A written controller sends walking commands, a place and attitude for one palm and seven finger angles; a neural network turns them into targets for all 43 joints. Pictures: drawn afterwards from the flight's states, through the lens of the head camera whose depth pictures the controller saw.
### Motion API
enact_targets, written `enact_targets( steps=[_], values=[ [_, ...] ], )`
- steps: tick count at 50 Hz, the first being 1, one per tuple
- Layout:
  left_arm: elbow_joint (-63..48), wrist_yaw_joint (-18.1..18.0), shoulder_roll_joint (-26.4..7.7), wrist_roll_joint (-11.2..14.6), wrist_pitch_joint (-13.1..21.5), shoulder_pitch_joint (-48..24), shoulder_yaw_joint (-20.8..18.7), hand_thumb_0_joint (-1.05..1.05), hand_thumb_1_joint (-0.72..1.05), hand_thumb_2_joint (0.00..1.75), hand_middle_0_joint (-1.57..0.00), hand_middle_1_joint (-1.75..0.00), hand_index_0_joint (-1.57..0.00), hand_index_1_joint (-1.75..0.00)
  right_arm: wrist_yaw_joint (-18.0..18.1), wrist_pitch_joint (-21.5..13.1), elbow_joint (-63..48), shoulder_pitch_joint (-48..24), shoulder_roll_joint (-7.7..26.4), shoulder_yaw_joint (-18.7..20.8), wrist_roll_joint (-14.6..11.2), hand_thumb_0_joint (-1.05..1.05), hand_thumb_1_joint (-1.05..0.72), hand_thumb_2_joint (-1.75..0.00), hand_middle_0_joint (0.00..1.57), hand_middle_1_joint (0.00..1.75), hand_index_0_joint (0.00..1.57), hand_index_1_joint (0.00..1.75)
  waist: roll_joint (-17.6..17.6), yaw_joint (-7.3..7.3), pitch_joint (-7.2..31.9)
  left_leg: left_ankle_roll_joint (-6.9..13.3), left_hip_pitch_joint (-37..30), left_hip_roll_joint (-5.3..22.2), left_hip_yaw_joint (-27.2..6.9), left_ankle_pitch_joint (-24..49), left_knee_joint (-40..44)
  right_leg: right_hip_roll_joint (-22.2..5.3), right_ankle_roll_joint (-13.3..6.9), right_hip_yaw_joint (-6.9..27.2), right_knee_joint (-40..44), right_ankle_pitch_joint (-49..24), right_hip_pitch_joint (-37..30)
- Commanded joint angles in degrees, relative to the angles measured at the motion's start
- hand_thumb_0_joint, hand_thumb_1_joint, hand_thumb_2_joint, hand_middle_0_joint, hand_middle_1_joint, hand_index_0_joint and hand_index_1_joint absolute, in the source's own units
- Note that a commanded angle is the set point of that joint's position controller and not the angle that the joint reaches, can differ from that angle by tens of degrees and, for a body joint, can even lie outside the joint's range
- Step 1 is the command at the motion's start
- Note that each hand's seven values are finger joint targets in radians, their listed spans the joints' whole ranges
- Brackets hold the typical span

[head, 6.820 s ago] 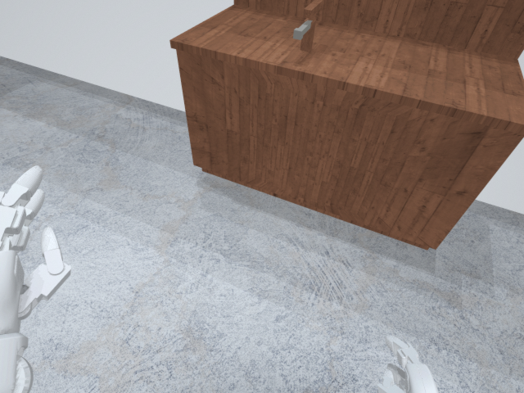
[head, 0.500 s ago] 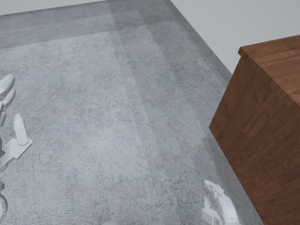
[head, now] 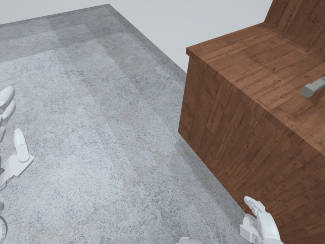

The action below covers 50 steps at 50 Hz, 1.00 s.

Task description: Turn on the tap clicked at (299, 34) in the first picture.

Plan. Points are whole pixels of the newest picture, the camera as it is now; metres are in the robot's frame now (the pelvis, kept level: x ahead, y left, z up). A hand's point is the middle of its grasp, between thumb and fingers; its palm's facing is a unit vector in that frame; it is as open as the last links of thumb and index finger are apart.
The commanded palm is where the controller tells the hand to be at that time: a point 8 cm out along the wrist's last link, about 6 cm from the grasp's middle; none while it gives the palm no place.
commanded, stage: turn to face it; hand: left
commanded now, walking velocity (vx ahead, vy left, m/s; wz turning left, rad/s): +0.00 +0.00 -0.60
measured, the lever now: (308, 90) +0.55 -0.38 +0.09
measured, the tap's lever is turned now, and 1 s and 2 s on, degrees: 0 0 0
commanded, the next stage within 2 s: take the last steps up to it in 2.00 s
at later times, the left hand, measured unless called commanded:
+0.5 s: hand (113, 153) +0.23 +0.11 +0.18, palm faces +0.10 -0.86 -0.51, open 7.4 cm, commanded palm +0.19 +0.17 +0.19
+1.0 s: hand (181, 175) +0.21 +0.00 +0.17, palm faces -0.19 -0.86 -0.47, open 7.4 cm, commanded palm +0.18 +0.08 +0.19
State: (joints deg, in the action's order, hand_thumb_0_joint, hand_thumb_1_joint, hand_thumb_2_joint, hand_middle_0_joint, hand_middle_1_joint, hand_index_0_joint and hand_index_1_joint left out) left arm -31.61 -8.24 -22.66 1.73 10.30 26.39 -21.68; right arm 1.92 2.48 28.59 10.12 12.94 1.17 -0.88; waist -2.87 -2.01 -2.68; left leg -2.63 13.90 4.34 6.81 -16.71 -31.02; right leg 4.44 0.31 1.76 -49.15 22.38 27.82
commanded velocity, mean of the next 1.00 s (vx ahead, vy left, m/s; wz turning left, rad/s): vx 0.00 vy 0.00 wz -0.60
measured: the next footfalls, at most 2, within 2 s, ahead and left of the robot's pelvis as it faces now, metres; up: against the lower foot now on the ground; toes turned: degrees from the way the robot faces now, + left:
right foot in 0.16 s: +0.04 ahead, -0.13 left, +0.00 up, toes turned -12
left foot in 0.60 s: +0.02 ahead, +0.09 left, +0.00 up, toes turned -17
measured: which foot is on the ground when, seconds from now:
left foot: down 0.00-0.16, up 0.18-0.58, down 0.60-0.86, up 0.88-1.00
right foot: up 0.00-0.14, down 0.16-0.62, up 0.64-0.82, down 0.84-1.00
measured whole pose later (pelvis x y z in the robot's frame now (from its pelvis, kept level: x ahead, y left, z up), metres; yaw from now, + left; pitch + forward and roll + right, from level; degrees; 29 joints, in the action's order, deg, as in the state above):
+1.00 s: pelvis -0.11 -0.05 -0.01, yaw -36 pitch -1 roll +0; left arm -32.6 -8.3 -21.9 3.3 10.1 26.1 -21.3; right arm 0.3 2.4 31.8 8.2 11.1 -1.6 -0.9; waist 1.7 -0.2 -9.2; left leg -4.9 24.6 5.5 2.0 -28.4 -59.9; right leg 2.4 -3.2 -1.3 -35.0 12.2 22.2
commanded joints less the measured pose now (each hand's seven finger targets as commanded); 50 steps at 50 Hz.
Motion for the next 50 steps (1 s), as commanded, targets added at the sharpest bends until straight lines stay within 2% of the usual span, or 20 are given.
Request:
enact_targets(
  steps=[1, 6, 7, 8, 9, 10, 13, 24, 27, 29, 30, 31, 32, 36, 41, 42, 43, 44, 46, 50],
  values=[
    [-11.7, -0.1, -6.1, -0.3, 3.9, -3.9, -2.9, 0.0, 0.9, 0.9, -0.2, -0.3, -0.2, -0.3, -1.1, -4.4, -7.1, -2.1, 6.0, 2.0, -0.5, 0.0, -0.9, -0.9, 0.2, 0.3, 0.2, 0.3, 17.5, 0.55, 2.2, 8.1, -0.7, 18.3, -3.2, 20.1, 9.0, -6.3, 2.6, -3.7, -4.1, 5.2, 0.2],
    [-10.5, -0.3, -7.7, -0.5, 2.9, -7.4, -3.7, 0.0, 0.9, 0.9, -0.2, -0.3, -0.2, -0.3, -1.9, -6.7, -6.9, -0.1, 6.9, 1.9, -0.4, 0.0, -0.9, -0.9, 0.2, 0.3, 0.2, 0.3, 15.4, 1.12, 4.7, 2.9, 0.0, 15.2, 1.4, 21.1, -3.0, -3.8, 2.1, -9.4, 17.7, -6.7, -15.7],
    [-10.1, -0.4, -8.7, -0.7, 2.9, -8.2, -4.6, 0.0, 0.9, 0.9, -0.2, -0.3, -0.2, -0.3, -2.0, -6.7, -6.9, 0.0, 6.4, 1.9, -0.6, 0.0, -0.9, -0.9, 0.2, 0.3, 0.2, 0.3, 8.9, 0.97, 6.0, 1.3, 3.0, 12.5, 3.0, 15.7, -11.4, -7.2, 0.1, -5.3, 21.9, -15.6, -20.3],
    [-9.8, -0.9, -11.8, -0.7, 3.4, -7.7, -7.2, 0.0, 0.9, 0.9, -0.2, -0.3, -0.2, -0.3, -1.8, -6.5, -7.6, -1.1, 4.2, 1.3, -0.7, 0.0, -0.9, -0.9, 0.2, 0.3, 0.2, 0.3, -6.4, 0.57, 7.4, -1.4, 11.4, 5.5, 4.7, -1.5, -24.3, -16.1, -5.0, 9.7, 24.4, -39.5, -25.6],
    [-7.3, -1.1, -12.0, 0.7, 2.5, -4.4, -8.9, 0.0, 0.9, 0.9, -0.2, -0.3, -0.2, -0.3, -1.6, -6.1, -8.4, -3.2, 4.7, 1.5, -0.9, 0.0, -0.9, -0.9, 0.2, 0.3, 0.2, 0.3, -15.1, -0.1, 10.1, -2.8, 17.7, 0.4, -1.6, -18.6, -33.5, -22.7, -8.7, 23.6, 27.1, -45.6, -23.9],
    [-10.1, -1.1, -13.0, 1.7, 2.5, -2.1, -9.9, 0.0, 0.9, 0.9, -0.2, -0.3, -0.2, -0.3, -1.4, -5.1, -7.9, -4.6, 4.2, 1.7, -0.8, 0.0, -0.9, -0.9, 0.2, 0.3, 0.2, 0.3, -10.9, -0.33, 10.0, -2.4, 17.4, 2.0, -7.6, -16.8, -38.1, -23.7, -9.2, 24.7, 28.5, -36.9, -21.9],
    [-13.0, -1.3, -11.1, 2.1, 3.9, 4.5, -11.2, 0.0, 0.9, 0.9, -0.2, -0.3, -0.2, -0.3, -1.6, -2.3, -5.8, -5.8, 2.2, -0.1, 0.1, 0.0, -0.9, -0.9, 0.2, 0.3, 0.2, 0.3, -1.6, 0.7, 12.9, -3.1, 20.5, 1.8, -8.2, -9.3, -38.9, -19.2, -10.0, 16.5, 24.9, -36.3, -26.3],
    [-10.4, -1.6, -8.9, 1.6, 2.6, 3.1, -7.4, 0.0, 0.9, 0.9, -0.2, -0.3, -0.2, -0.3, -0.9, -0.1, -6.4, -5.4, 5.4, 1.3, -0.2, 0.0, -0.9, -0.9, 0.2, 0.3, 0.2, 0.3, -3.4, 0.01, 11.7, -1.1, 7.7, -1.7, -5.8, -9.8, -9.7, -16.6, -9.9, 21.8, 30.1, -19.9, -18.5],
    [-11.5, -1.3, -9.6, 1.0, 2.7, 1.4, -6.8, 0.0, 0.9, 0.9, -0.2, -0.3, -0.2, -0.3, -0.9, 0.4, -6.8, -3.6, 5.6, 1.4, -0.2, 0.0, -0.9, -0.9, 0.2, 0.3, 0.2, 0.3, -2.2, 0.6, 11.0, 0.4, -1.9, -1.8, -4.7, -6.7, 0.5, -14.1, -6.9, 22.0, 30.9, -10.8, -10.5],
    [-13.8, -0.8, -9.9, 1.0, 3.2, -1.1, -6.3, 0.0, 0.9, 0.9, -0.2, -0.3, -0.2, -0.3, -0.5, 0.0, -7.1, -3.1, 6.3, 1.8, -0.1, 0.0, -0.9, -0.9, 0.2, 0.3, 0.2, 0.3, 3.5, 1.08, 9.7, 2.9, -9.6, 3.5, -7.6, -4.0, 9.9, -9.5, -3.6, 18.9, 25.1, -7.2, -3.6],
    [-15.5, -0.5, -10.0, 0.6, 3.8, -3.4, -6.7, 0.0, 0.9, 0.9, -0.2, -0.3, -0.2, -0.3, -0.3, -0.4, -8.0, -4.2, 7.4, 2.1, 0.2, 0.0, -0.9, -0.9, 0.2, 0.3, 0.2, 0.3, 11.7, 0.87, 7.2, 6.3, -11.7, 11.1, -14.4, -1.5, 12.4, -4.2, -1.3, 14.1, 17.6, -2.6, 3.6],
    [-13.9, -0.4, -11.3, 0.2, 3.9, -2.3, -8.4, 0.0, 0.9, 0.9, -0.2, -0.3, -0.2, -0.3, 0.0, -0.9, -8.1, -4.4, 6.4, 1.8, 0.0, 0.0, -0.9, -0.9, 0.2, 0.3, 0.2, 0.3, 20.1, 0.12, 7.0, 10.1, -7.8, 18.8, -17.4, 0.7, 15.9, -1.2, 0.8, 5.7, 2.2, 4.1, 4.7],
    [-13.4, -0.4, -10.6, -0.4, 3.6, -2.8, -8.0, 0.0, 0.9, 0.9, -0.2, -0.3, -0.2, -0.3, 0.1, -1.7, -8.4, -4.9, 5.1, 1.7, 0.0, 0.0, -0.9, -0.9, 0.2, 0.3, 0.2, 0.3, 20.8, -0.15, 5.6, 12.0, 1.8, 22.1, -17.6, -2.8, 18.1, -2.0, 1.6, 1.5, -12.5, 4.7, 1.1],
    [-10.7, -0.2, -6.3, 0.1, 3.6, -4.2, -3.3, 0.0, 0.9, 0.9, -0.2, -0.3, -0.2, -0.3, -1.0, -4.5, -7.1, -2.2, 6.0, 1.9, -0.6, 0.0, -0.9, -0.9, 0.2, 0.3, 0.2, 0.3, 17.7, 0.5, 1.2, 7.9, 0.1, 17.5, -2.7, 17.1, 9.7, -6.3, 2.6, -3.8, -2.9, 4.6, 0.1],
    [-9.0, -0.3, -7.6, -0.2, 3.0, -8.5, -3.9, 0.0, 0.9, 0.9, -0.2, -0.3, -0.2, -0.3, -1.5, -6.7, -6.8, -0.4, 7.1, 1.9, -0.4, 0.0, -0.9, -0.9, 0.2, 0.3, 0.2, 0.3, 13.3, 1.26, 4.4, 2.6, 0.7, 13.9, 1.1, 18.9, -3.7, -3.7, 1.5, -8.6, 20.0, -9.2, -16.9],
    [-8.8, -0.6, -9.3, -0.5, 3.2, -8.8, -5.1, 0.0, 0.9, 0.9, -0.2, -0.3, -0.2, -0.3, -1.6, -6.7, -7.0, -0.7, 6.1, 1.6, -0.6, 0.0, -0.9, -0.9, 0.2, 0.3, 0.2, 0.3, 6.1, 1.09, 5.7, 0.9, 3.8, 10.7, 2.9, 12.3, -12.1, -8.4, -1.1, -2.0, 22.7, -20.5, -20.4],
    [-8.6, -1.3, -12.1, -0.4, 3.7, -7.7, -7.7, 0.0, 0.9, 0.9, -0.2, -0.3, -0.2, -0.3, -1.3, -6.4, -7.4, -1.5, 4.1, 0.9, -0.5, 0.0, -0.9, -0.9, 0.2, 0.3, 0.2, 0.3, -7.2, 0.72, 7.3, -1.8, 12.9, 3.8, 3.7, -5.4, -23.0, -17.6, -6.7, 13.5, 23.8, -43.0, -26.0],
    [-5.0, -1.4, -11.4, 1.0, 2.8, -3.8, -8.7, 0.0, 0.9, 0.9, -0.2, -0.3, -0.2, -0.3, -1.1, -5.9, -8.2, -3.6, 4.3, 1.4, -0.9, 0.0, -0.9, -0.9, 0.2, 0.3, 0.2, 0.3, -13.7, -0.51, 10.5, -2.3, 16.3, 0.6, -2.1, -18.8, -31.6, -22.2, -9.5, 23.6, 27.0, -43.9, -23.7],
    [-12.0, -1.7, -12.8, 1.8, 3.1, 0.1, -10.5, 0.0, 0.9, 0.9, -0.2, -0.3, -0.2, -0.3, -1.2, -3.7, -7.5, -4.1, 2.9, 0.4, -0.2, 0.0, -0.9, -0.9, 0.2, 0.3, 0.2, 0.3, -5.8, 0.11, 11.7, -2.1, 17.9, 2.0, -8.5, -14.1, -37.2, -22.0, -11.6, 23.0, 26.6, -31.8, -24.1],
    [-16.6, -1.9, -12.3, 2.1, 4.4, 3.1, -11.8, 0.0, 0.9, 0.9, -0.2, -0.3, -0.2, -0.3, -0.9, -1.6, -6.8, -6.0, 2.8, 0.0, 0.3, 0.0, -0.9, -0.9, 0.2, 0.3, 0.2, 0.3, -3.1, 0.5, 13.7, -1.8, 10.4, 0.9, -6.4, -11.1, -20.4, -18.0, -10.9, 15.9, 27.6, -23.2, -20.2]
  ],
)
